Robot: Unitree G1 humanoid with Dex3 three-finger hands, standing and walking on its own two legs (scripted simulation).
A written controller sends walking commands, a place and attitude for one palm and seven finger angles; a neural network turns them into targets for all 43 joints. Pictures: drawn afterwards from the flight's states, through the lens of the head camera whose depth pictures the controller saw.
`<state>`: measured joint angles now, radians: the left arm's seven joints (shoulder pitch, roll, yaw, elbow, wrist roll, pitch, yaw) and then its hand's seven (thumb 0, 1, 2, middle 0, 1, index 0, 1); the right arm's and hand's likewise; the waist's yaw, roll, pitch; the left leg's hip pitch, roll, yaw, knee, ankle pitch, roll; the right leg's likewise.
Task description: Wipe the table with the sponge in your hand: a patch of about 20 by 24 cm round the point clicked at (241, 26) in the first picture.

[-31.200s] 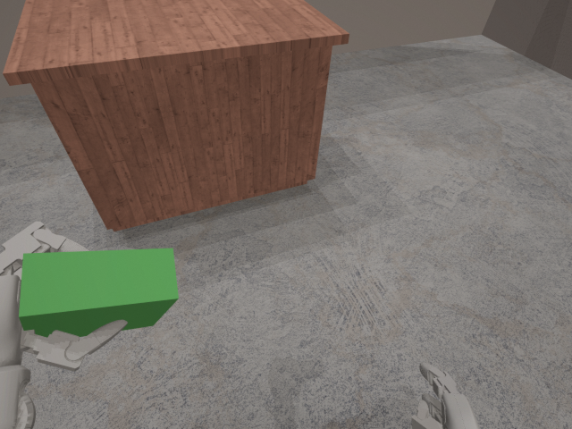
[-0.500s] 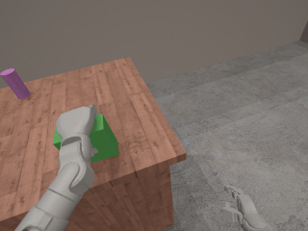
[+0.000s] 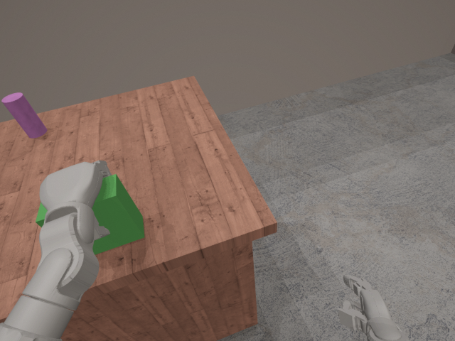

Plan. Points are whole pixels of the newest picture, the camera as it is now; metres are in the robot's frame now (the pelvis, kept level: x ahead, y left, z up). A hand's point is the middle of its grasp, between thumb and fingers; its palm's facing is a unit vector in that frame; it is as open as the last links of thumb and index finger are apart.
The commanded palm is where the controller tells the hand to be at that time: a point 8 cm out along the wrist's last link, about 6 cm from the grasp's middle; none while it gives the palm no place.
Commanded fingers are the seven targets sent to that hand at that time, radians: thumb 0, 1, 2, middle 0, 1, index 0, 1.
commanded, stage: wipe forward along the middle lane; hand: left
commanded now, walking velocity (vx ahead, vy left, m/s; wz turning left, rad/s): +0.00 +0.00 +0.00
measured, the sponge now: (102, 225) +0.28 +0.28 +0.07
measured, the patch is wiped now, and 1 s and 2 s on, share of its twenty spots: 1.00 1.00 1.00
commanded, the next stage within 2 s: slide back across to the first lane in 1.72 s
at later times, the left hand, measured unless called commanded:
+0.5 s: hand (84, 201) +0.30 +0.30 +0.12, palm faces -0.01 -0.03 -1.00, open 9.8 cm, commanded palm +0.28 +0.30 +0.17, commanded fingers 0.00 0.10 1.30 -1.20 -1.60 -1.20 -1.60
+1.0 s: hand (87, 182) +0.35 +0.31 +0.12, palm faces -0.06 +0.00 -1.00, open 9.8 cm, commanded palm +0.33 +0.32 +0.16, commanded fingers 0.00 0.10 1.30 -1.20 -1.60 -1.20 -1.60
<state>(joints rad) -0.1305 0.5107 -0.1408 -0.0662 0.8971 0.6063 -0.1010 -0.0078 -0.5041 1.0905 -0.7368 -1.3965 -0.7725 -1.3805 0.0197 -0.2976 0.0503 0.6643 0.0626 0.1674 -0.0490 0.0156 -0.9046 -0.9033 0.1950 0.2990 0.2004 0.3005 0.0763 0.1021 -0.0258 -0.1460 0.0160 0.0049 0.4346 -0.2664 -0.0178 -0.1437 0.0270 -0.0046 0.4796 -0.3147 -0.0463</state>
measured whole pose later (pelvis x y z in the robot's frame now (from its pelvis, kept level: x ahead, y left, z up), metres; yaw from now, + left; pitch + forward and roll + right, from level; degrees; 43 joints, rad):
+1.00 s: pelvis -0.02 +0.00 +0.00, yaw +2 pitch +2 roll +0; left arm -0.52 0.55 -0.08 0.56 0.96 0.28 -0.06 0.01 -0.53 1.10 -0.77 -1.36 -0.81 -1.35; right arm 0.17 -0.31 0.02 0.73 0.07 0.13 -0.08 0.01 -0.90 -0.90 0.20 0.30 0.20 0.30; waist 0.03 0.08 -0.05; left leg -0.26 0.02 -0.03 0.45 -0.23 -0.02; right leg -0.23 0.03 -0.03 0.46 -0.27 -0.04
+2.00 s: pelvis -0.01 +0.03 +0.00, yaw +0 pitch +10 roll -1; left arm -0.85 0.71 0.02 1.02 1.05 0.10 -0.02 0.01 -0.54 1.12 -0.77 -1.36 -0.79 -1.38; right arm 0.29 -0.30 0.00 0.74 0.07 0.17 -0.07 0.01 -0.90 -0.90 0.20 0.30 0.20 0.30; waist -0.06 0.05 -0.07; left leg -0.41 0.01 0.00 0.50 -0.26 0.01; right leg -0.36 0.03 0.00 0.45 -0.26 -0.02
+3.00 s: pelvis -0.01 +0.03 +0.00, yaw +1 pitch +6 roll -1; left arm -0.53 0.73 0.10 0.69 0.97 0.07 -0.04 -0.01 -0.51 1.11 -0.73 -1.40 -0.76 -1.42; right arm 0.22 -0.30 0.00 0.70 0.07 0.20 -0.05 0.01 -0.90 -0.90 0.20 0.30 0.20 0.30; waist 0.01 0.06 -0.05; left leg -0.32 -0.01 -0.02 0.47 -0.25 0.02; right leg -0.26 0.01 -0.02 0.42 -0.26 -0.01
